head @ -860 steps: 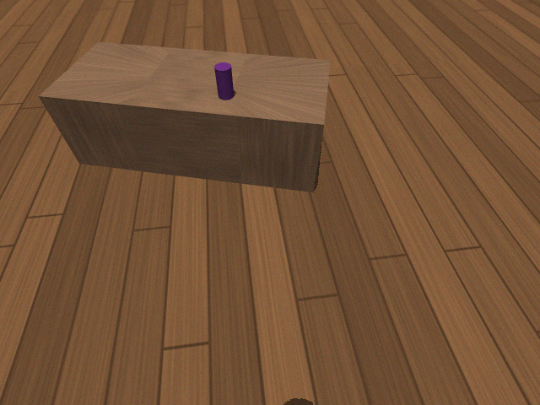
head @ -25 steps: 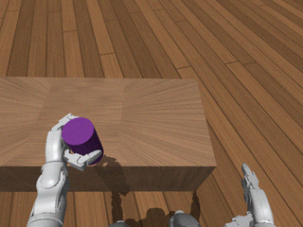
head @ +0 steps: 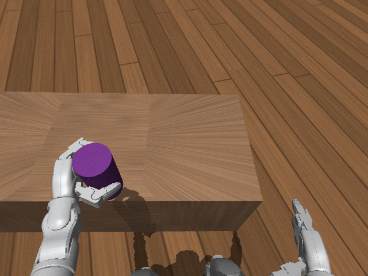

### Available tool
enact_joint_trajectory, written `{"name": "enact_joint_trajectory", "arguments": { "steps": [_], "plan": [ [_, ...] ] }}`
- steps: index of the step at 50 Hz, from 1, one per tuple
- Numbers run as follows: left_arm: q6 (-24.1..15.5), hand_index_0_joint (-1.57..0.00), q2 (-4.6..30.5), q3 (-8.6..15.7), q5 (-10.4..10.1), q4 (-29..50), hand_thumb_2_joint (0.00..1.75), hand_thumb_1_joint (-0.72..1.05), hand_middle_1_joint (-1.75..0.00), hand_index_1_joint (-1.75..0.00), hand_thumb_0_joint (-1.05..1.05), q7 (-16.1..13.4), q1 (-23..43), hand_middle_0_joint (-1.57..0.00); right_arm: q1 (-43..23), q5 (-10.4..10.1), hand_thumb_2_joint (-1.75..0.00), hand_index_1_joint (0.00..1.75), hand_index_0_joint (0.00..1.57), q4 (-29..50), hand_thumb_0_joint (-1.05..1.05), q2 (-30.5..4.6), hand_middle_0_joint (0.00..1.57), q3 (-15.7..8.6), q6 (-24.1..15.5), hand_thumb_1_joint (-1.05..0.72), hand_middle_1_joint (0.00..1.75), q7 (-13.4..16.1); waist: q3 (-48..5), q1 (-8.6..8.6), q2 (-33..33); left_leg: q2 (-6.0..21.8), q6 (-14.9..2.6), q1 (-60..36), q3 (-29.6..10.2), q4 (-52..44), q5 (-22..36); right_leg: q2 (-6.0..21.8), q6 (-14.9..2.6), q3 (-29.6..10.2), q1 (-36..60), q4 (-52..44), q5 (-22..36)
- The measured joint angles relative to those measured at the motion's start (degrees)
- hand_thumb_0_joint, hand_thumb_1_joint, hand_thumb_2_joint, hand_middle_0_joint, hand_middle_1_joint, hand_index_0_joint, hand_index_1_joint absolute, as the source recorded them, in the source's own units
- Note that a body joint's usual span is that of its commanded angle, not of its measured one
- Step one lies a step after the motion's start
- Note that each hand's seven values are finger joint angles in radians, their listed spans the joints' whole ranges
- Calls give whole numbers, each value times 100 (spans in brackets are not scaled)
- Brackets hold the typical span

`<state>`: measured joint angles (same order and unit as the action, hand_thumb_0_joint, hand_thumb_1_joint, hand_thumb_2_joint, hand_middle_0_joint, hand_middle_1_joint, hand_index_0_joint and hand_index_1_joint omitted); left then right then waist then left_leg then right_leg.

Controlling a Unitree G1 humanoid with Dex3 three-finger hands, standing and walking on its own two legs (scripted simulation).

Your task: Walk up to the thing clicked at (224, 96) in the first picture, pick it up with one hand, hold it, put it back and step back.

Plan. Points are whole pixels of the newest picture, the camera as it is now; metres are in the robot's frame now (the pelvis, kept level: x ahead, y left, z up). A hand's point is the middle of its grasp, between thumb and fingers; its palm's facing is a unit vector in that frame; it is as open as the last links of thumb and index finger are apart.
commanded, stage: hold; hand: left
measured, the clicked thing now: (101, 174) +0.32 +0.17 +0.04
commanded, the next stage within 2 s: crouch in 1.34 s
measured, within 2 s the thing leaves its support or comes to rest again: neither
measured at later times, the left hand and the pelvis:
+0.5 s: hand (101, 169) +0.33 +0.17 +0.04, palm faces +0.12 -0.99 -0.04, open 10.2 cm; pelvis +0.00 +0.00 +0.00, yaw +0 degrees
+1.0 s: hand (104, 164) +0.34 +0.17 +0.05, palm faces +0.11 -0.99 -0.02, open 10.2 cm; pelvis +0.00 +0.00 +0.00, yaw +0 degrees
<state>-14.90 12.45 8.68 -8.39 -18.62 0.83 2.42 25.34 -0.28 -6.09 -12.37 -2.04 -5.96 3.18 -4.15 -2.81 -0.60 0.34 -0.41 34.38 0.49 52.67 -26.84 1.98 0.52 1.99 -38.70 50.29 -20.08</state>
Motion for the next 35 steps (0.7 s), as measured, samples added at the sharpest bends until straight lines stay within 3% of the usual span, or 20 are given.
{"name": "enact_joint_trajectory", "arguments": {
  "steps": [15,22,29,35],
  "plan": [
    [151,-79,-47,-198,-25,-225,111,-55,-111,-116,-3,56,331,-70,-13,-13,-5,5,6,-155,-1,-38,6,57,-70,51,6,-32,-9,0,30,-15,-33,-35,42,-80,32,8,39,-43,41,-116,63],
    [45,-79,-153,-40,-44,-220,111,-55,-111,-116,-3,-17,226,-70,28,4,-5,5,6,-106,-1,1,6,2,24,52,6,-62,-3,-10,12,-4,-22,-55,68,-102,37,-6,27,-69,32,-104,59],
    [-17,-79,23,60,19,-273,111,-55,-111,-116,-3,0,194,-70,-41,5,-5,5,6,-58,-1,-7,6,-19,64,51,6,-37,45,6,-30,-7,-3,-22,19,-65,45,1,1,-22,9,-48,40],
    [-1,-79,-3,-43,-35,-245,111,-54,-111,-116,-3,42,147,-70,-43,-6,-5,5,6,-73,-1,-74,6,17,-49,51,6,4,-1,31,-13,-18,5,-2,-32,-57,51,16,-5,27,21,-63,40]
  ]
}}
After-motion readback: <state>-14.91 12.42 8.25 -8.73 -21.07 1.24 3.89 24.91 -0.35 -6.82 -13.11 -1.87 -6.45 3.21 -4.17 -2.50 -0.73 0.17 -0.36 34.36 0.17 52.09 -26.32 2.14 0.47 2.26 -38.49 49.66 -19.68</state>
